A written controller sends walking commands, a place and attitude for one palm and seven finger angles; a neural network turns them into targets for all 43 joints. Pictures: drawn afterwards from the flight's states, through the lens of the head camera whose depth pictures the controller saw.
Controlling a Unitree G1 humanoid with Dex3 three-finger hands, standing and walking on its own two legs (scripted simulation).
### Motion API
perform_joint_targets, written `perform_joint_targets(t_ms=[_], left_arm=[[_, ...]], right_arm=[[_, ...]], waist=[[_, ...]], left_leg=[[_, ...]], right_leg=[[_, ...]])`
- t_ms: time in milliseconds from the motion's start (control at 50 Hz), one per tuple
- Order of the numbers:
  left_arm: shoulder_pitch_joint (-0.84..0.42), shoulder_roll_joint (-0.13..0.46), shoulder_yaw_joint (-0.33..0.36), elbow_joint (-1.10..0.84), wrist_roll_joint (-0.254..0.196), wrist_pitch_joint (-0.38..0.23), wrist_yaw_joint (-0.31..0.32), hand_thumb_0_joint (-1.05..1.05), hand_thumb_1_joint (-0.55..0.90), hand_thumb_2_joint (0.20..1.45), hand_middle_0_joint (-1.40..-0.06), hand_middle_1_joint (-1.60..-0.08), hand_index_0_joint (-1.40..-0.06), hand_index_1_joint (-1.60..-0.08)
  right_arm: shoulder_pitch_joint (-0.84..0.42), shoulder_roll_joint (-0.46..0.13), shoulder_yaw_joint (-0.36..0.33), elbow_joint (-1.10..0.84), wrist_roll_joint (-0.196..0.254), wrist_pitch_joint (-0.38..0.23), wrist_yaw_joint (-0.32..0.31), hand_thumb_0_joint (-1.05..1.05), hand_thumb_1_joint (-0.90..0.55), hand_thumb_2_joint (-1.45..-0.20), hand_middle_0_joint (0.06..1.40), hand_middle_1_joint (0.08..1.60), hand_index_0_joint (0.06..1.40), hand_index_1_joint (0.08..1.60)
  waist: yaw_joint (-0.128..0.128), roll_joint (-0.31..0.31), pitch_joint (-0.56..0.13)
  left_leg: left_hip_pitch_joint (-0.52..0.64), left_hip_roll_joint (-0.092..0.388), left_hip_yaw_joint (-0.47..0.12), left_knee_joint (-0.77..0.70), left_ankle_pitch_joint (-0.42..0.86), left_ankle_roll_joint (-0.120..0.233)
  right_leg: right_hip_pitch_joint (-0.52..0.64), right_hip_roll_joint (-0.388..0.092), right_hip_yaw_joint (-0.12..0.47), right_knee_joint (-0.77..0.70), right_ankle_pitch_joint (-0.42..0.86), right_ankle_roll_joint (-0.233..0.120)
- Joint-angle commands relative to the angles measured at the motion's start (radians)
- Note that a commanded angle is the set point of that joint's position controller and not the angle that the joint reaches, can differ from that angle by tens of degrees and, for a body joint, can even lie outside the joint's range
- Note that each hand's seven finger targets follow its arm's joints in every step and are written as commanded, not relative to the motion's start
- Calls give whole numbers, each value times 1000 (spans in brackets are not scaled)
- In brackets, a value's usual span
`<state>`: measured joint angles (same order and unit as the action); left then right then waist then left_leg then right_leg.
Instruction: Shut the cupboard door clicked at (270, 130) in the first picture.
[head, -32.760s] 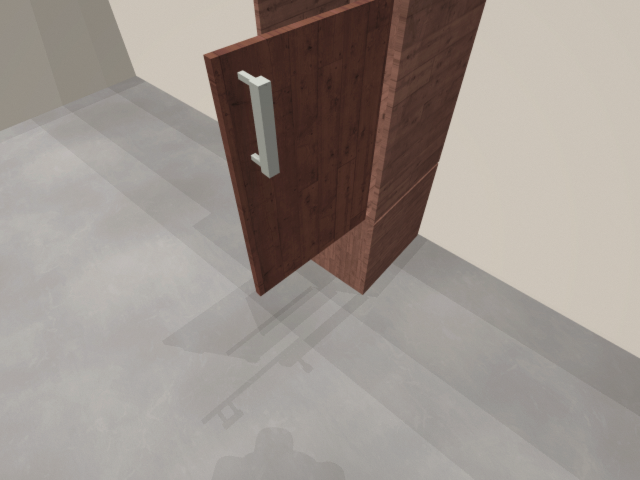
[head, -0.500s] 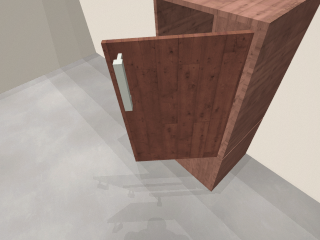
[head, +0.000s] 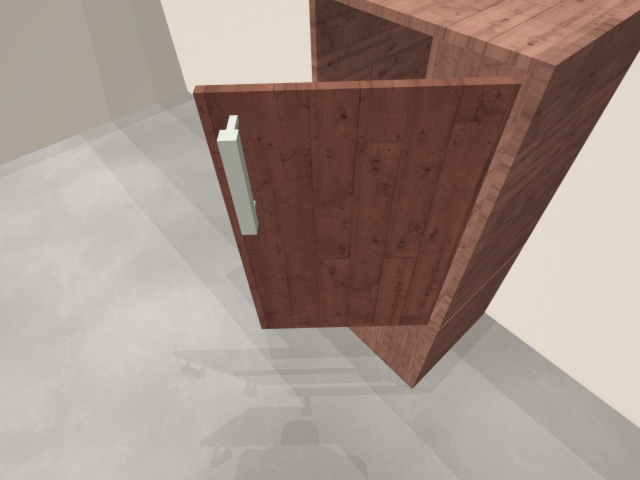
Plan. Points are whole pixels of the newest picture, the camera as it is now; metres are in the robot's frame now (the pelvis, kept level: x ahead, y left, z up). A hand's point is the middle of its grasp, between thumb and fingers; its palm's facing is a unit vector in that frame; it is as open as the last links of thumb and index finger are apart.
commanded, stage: look again from close up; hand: left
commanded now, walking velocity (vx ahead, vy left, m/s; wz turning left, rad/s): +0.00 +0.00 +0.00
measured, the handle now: (242, 178) +0.46 +0.13 +0.13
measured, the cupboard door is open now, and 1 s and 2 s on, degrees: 49 49 49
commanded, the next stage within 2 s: raise the hand and make a fist in 1.68 s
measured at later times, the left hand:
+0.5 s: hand out of the picture +0.04 +0.16 -0.17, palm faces +0.01 -0.97 -0.23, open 7.3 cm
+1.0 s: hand out of the picture +0.03 +0.14 -0.17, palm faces +0.04 -0.98 -0.21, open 7.3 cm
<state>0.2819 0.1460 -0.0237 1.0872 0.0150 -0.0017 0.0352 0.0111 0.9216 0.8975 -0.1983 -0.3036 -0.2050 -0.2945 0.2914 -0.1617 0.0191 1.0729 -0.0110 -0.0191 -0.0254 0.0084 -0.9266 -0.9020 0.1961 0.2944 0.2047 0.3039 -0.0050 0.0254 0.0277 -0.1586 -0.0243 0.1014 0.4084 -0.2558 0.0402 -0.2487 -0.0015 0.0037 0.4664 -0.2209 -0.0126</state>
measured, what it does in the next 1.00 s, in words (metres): stands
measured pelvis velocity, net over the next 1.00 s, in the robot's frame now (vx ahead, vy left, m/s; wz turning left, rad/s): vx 0.03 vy -0.03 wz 0.02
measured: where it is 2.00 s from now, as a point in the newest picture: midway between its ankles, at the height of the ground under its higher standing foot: outside the picture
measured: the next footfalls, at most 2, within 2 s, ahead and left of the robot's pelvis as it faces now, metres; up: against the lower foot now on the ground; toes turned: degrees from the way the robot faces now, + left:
none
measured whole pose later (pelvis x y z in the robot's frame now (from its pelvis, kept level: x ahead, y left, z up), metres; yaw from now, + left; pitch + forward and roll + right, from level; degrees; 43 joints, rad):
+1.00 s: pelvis +0.03 -0.03 +0.00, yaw +1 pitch +0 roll +0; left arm 0.27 0.16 -0.01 1.10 0.01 -0.01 0.04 0.01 0.92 0.90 -0.20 -0.30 -0.20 -0.29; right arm 0.28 -0.14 0.02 1.13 -0.01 -0.02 -0.03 0.00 -0.91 -0.90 0.19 0.29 0.20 0.30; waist 0.00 0.00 0.04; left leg -0.10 0.03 0.06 0.39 -0.28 -0.02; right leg -0.17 0.05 -0.04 0.42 -0.25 -0.06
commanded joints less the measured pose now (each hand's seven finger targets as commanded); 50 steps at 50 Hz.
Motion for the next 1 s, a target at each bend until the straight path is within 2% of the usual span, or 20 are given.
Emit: perform_joint_targets(t_ms=[0, 160, 260, 320, 340, 400, 420, 500, 540, 600, 620, 640, 800, 820, 900, 920, 980], left_arm=[[34, 106, 21, -25, -3, -23, 2, 0, 900, 900, -200, -300, -200, -300], [37, 120, 25, -17, -4, -29, 2, 0, 900, 900, -200, -300, -200, -300], [32, 124, 26, -17, -4, -29, 3, 0, 900, 900, -200, -300, -200, -300], [29, 124, 27, -18, -4, -29, 3, 0, 900, 900, -200, -300, -200, -300], [28, 127, 29, -20, -4, -30, 3, 0, 900, 900, -200, -300, -200, -300], [26, 130, 29, -18, -6, -31, 3, 0, 900, 900, -200, -300, -200, -300], [27, 127, 30, -20, -5, -31, 4, 0, 900, 900, -200, -300, -200, -300], [27, 128, 31, -20, -8, -32, 4, 0, 900, 900, -200, -300, -200, -300], [26, 128, 33, -23, -7, -32, 5, 0, 900, 900, -200, -300, -200, -300], [22, 128, 34, -22, -8, -31, 4, 0, 900, 900, -200, -300, -200, -300], [25, 123, 34, -22, -6, -30, 5, 0, 900, 900, -200, -300, -200, -300], [29, 124, 33, -20, -7, -30, 5, 0, 900, 900, -200, -300, -200, -300], [29, 121, 34, -17, -8, -30, 4, 0, 900, 900, -200, -300, -200, -300], [30, 116, 34, -19, -5, -29, 5, 0, 900, 900, -200, -300, -200, -300], [38, 121, 33, -14, -8, -31, 3, 0, 900, 900, -200, -300, -200, -300], [40, 115, 33, -15, -6, -30, 4, 0, 900, 900, -200, -300, -200, -300], [44, 120, 35, -14, -8, -33, 4, 0, 900, 900, -200, -300, -200, -300]], right_arm=[[73, -93, -19, -13, 2, -21, -9, 0, -900, -900, 200, 300, 200, 300], [48, -97, -18, 1, -1, -22, -12, 0, -900, -900, 200, 300, 200, 300], [41, -94, -18, 10, -1, -19, -14, 0, -900, -900, 200, 300, 200, 300], [40, -89, -19, 14, -1, -17, -15, 0, -900, -900, 200, 300, 200, 300], [44, -94, -19, 14, -2, -18, -15, 0, -900, -900, 200, 300, 200, 300], [44, -94, -19, 19, -2, -17, -15, 0, -900, -900, 200, 300, 200, 300], [45, -85, -19, 20, -1, -16, -16, 0, -900, -900, 200, 300, 200, 300], [52, -88, -19, 26, -2, -17, -18, 0, -900, -900, 200, 300, 200, 300], [55, -85, -20, 29, -2, -17, -19, 0, -900, -900, 200, 300, 200, 300], [57, -84, -20, 32, -2, -17, -19, 0, -900, -900, 200, 300, 200, 300], [56, -76, -20, 33, -2, -16, -20, 0, -900, -900, 200, 300, 200, 300], [57, -80, -20, 37, -3, -15, -20, 0, -900, -900, 200, 300, 200, 300], [70, -76, -19, 41, -3, -15, -20, 0, -900, -900, 200, 300, 200, 300], [67, -66, -20, 44, -2, -13, -20, 0, -900, -900, 200, 300, 200, 300], [69, -72, -21, 43, -3, -13, -19, 0, -900, -900, 200, 300, 200, 300], [69, -63, -21, 44, -2, -11, -20, 0, -900, -900, 200, 300, 200, 300], [72, -71, -22, 45, -3, -14, -19, 0, -900, -900, 200, 300, 200, 300]], waist=[[-6, -40, 8], [0, -30, -13], [2, -22, -5], [2, -44, 7], [2, -28, -8], [4, -35, -19], [4, -43, 2], [5, -29, -29], [6, -29, -17], [5, -31, -15], [7, -40, 9], [6, -24, 4], [6, -28, 5], [7, -36, 31], [7, -39, 12], [6, -41, 33], [6, -29, 7]], left_leg=[[-3, 135, -124, -88, 151, 1], [26, 133, -114, -67, 216, -5], [24, 133, -110, -67, 214, -10], [19, 133, -111, -69, 194, -12], [22, 131, -110, -67, 210, -13], [29, 132, -109, -65, 206, -16], [20, 132, -106, -66, 194, -16], [33, 134, -109, -65, 217, -18], [25, 132, -107, -63, 218, -20], [23, 133, -110, -70, 204, -21], [16, 133, -107, -73, 194, -20], [18, 132, -106, -69, 191, -22], [18, 136, -109, -77, 172, -21], [6, 132, -108, -81, 155, -21], [12, 127, -106, -72, 140, -22], [6, 126, -103, -76, 127, -23], [13, 126, -106, -70, 145, -23]], right_leg=[[16, -97, 109, -63, 163, -35], [59, -106, 108, -60, 271, -42], [70, -108, 109, -67, 288, -45], [74, -107, 105, -75, 285, -46], [87, -110, 107, -71, 305, -47], [100, -113, 107, -76, 322, -48], [95, -112, 104, -81, 321, -49], [117, -114, 104, -77, 343, -52], [119, -114, 100, -77, 352, -51], [119, -111, 99, -82, 328, -52], [108, -109, 96, -88, 318, -51], [107, -110, 102, -90, 316, -51], [105, -107, 98, -100, 272, -52], [95, -104, 98, -108, 254, -51], [100, -107, 109, -117, 247, -50], [88, -105, 107, -121, 238, -50], [102, -106, 110, -116, 255, -51]])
